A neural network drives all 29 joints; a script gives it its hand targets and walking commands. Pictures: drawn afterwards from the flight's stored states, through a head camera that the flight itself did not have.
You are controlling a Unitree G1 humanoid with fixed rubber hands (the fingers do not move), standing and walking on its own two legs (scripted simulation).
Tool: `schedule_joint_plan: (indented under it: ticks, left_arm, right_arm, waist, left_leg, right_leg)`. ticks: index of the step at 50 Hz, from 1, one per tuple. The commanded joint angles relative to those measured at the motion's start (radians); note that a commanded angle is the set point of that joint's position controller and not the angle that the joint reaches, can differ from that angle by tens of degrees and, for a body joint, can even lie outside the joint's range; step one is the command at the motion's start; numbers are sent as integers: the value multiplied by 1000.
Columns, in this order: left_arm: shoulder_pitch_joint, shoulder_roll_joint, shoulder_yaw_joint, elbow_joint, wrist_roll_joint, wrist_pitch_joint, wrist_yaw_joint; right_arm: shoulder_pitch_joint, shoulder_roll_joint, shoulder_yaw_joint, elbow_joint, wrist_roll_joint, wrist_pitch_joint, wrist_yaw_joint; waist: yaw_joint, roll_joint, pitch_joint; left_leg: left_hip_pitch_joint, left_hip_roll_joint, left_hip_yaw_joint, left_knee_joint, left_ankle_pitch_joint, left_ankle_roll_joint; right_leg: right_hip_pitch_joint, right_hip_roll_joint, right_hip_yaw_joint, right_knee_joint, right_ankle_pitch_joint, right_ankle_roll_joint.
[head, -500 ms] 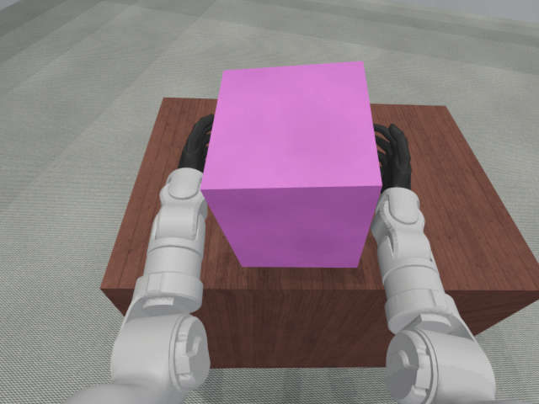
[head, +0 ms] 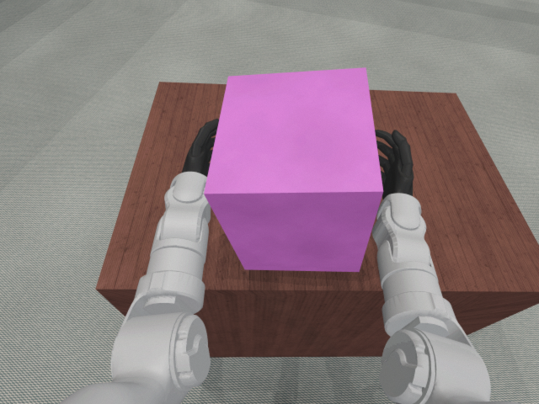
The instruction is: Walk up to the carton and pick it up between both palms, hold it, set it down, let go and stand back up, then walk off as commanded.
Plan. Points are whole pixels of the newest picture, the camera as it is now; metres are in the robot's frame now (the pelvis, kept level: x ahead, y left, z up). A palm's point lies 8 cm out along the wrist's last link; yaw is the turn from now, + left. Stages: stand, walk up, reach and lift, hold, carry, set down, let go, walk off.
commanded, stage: set down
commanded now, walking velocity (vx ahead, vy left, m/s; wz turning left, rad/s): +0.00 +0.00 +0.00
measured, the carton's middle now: (298, 180) +0.43 -0.03 +0.06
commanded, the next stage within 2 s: none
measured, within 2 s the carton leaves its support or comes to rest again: neither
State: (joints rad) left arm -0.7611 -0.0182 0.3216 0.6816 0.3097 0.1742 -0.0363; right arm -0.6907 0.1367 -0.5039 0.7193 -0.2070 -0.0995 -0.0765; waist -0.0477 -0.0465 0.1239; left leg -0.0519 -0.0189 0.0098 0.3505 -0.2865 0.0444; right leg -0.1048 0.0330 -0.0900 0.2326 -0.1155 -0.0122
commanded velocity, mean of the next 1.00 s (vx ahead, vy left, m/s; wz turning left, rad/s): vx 0.00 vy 0.00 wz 0.00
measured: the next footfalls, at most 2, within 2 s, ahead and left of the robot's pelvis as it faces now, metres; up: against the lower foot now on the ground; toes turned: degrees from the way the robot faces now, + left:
none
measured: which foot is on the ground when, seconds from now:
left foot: down 0.00-1.00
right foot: down 0.00-1.00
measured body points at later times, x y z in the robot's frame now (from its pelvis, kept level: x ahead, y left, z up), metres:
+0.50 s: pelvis +0.00 +0.00 +0.00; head +0.08 +0.03 +0.44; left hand +0.44 +0.13 +0.05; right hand +0.41 -0.16 +0.06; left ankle -0.06 +0.07 -0.75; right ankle +0.01 -0.11 -0.75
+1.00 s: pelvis -0.01 +0.00 +0.00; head +0.06 +0.03 +0.44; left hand +0.43 +0.11 +0.05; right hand +0.38 -0.18 +0.05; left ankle -0.06 +0.07 -0.75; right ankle +0.01 -0.11 -0.75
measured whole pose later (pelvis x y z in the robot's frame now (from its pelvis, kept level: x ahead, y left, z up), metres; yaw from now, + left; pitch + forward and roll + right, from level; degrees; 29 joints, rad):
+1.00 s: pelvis -0.01 +0.00 +0.00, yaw +0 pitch +7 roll -2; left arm -0.79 -0.02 0.35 0.90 0.35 -0.05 0.00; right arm -0.67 0.14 -0.60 0.86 -0.26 -0.29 -0.07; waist -0.05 -0.04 0.03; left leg -0.24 -0.02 0.01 0.37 -0.26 0.04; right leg -0.27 0.03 -0.09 0.22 -0.07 -0.02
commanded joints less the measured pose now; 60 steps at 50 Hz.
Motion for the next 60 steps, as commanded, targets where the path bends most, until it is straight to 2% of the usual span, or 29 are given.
schedule_joint_plan:
  ticks: [1, 7, 12, 15, 17, 18, 20, 22, 26, 32, 39, 46, 60]
  left_arm:
    - [-473, -517, -242, 16, 6, -120, -75]
    - [-399, -536, -262, 52, 13, -145, -61]
    - [-385, -545, -287, 53, 10, -172, -50]
    - [-403, -561, -324, 52, -8, -200, -38]
    - [-411, -562, -335, 55, -10, -221, -27]
    - [-407, -563, -332, 74, -8, -229, -23]
    - [-388, -556, -323, 98, 2, -239, -20]
    - [-378, -552, -305, 118, 16, -244, -22]
    - [-370, -537, -268, 148, 35, -254, -38]
    - [-432, -499, -192, 185, 53, -259, -55]
    - [-484, -475, -125, 223, 72, -284, -60]
    - [-488, -469, -68, 260, 100, -309, -60]
    - [-453, -481, -50, 290, 125, -346, -47]
  right_arm:
    - [-422, 418, 271, 86, -173, -101, 106]
    - [-384, 430, 284, 141, -177, -147, 100]
    - [-369, 447, 304, 164, -188, -187, 95]
    - [-387, 454, 299, 186, -195, -224, 96]
    - [-391, 463, 302, 205, -200, -250, 96]
    - [-394, 465, 302, 207, -200, -260, 97]
    - [-376, 467, 314, 216, -206, -265, 98]
    - [-372, 461, 311, 227, -213, -263, 97]
    - [-375, 428, 276, 266, -208, -240, 99]
    - [-422, 414, 229, 202, -228, -210, 105]
    - [-455, 432, 184, 165, -249, -194, 117]
    - [-478, 455, 165, 148, -267, -208, 126]
    - [-447, 450, 131, 190, -297, -246, 133]
  waist:
    - [-58, 150, -718]
    - [-54, 159, -729]
    - [-61, 158, -730]
    - [-70, 183, -768]
    - [-62, 190, -785]
    - [-52, 181, -792]
    - [-50, 163, -784]
    - [-53, 156, -762]
    - [-49, 166, -712]
    - [-46, 142, -645]
    - [-32, 123, -659]
    - [-11, 105, -686]
    - [-30, 131, -677]
  left_leg:
    - [-19, 57, 26, 61, 759, -133]
    - [-45, 71, 33, 90, 868, -147]
    - [-137, 70, 36, 78, 875, -143]
    - [-88, 90, 25, 109, 973, -160]
    - [-98, 97, 31, 125, 1019, -171]
    - [-147, 94, 39, 117, 988, -171]
    - [-258, 77, 50, 83, 889, -155]
    - [-301, 68, 47, 54, 818, -138]
    - [-156, 62, 42, 71, 788, -144]
    - [-208, 37, 44, 16, 564, -111]
    - [-291, 26, 54, -25, 427, -91]
    - [-337, 26, 56, -38, 403, -83]
    - [-275, 38, 37, 3, 541, -99]
  right_leg:
    - [210, -9, -8, 135, 523, 32]
    - [199, -19, 8, 123, 585, 14]
    - [230, -36, 21, 143, 653, 14]
    - [150, -30, 16, 120, 615, 0]
    - [132, -35, 20, 101, 615, -17]
    - [165, -41, 26, 101, 627, -23]
    - [248, -56, 37, 132, 679, -13]
    - [286, -61, 41, 152, 677, 1]
    - [209, -25, 17, 111, 525, -5]
    - [222, -17, 4, 115, 412, 8]
    - [278, -28, 12, 122, 377, 18]
    - [310, -38, 17, 141, 430, 29]
    - [228, -28, 7, 138, 439, 20]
